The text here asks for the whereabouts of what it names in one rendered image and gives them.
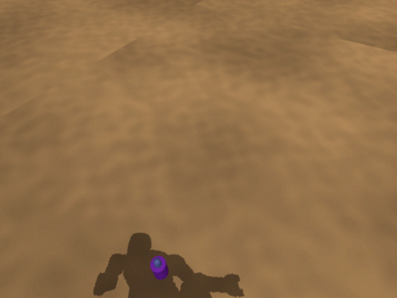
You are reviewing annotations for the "bottle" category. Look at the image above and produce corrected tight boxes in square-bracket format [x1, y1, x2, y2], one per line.
[150, 256, 169, 280]

